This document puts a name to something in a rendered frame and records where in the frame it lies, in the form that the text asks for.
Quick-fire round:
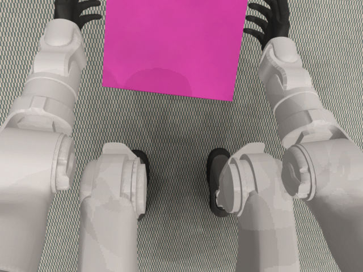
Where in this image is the robot left upper arm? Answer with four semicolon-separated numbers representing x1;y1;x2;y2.
0;127;77;272

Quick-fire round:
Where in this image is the robot right forearm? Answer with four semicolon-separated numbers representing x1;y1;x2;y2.
257;37;363;154

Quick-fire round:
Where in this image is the robot left forearm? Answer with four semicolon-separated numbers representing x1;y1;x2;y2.
0;19;87;137

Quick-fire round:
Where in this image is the robot left hand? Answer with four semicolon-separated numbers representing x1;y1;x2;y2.
54;0;102;31

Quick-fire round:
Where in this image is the carton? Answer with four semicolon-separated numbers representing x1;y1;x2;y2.
102;0;248;101

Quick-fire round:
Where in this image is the robot right hand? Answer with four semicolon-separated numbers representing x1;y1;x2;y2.
243;0;290;51

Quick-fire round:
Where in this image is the left robot foot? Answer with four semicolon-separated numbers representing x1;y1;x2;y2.
131;150;150;221

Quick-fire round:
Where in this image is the robot right upper arm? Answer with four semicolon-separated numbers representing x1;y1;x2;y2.
281;138;363;272

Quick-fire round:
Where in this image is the right robot shin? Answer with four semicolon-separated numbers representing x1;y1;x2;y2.
216;142;286;213

